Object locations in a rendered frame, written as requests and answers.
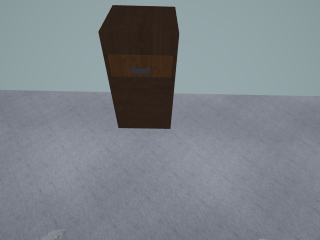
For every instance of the cabinet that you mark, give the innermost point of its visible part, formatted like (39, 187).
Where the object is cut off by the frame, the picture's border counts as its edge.
(141, 102)

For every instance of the handle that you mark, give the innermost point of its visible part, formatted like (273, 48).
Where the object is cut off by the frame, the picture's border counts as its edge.
(140, 71)
(138, 45)

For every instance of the drawer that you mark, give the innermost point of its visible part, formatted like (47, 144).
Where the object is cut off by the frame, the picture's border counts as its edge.
(160, 66)

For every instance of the left robot hand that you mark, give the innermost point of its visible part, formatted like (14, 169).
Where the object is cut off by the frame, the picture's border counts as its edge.
(55, 235)

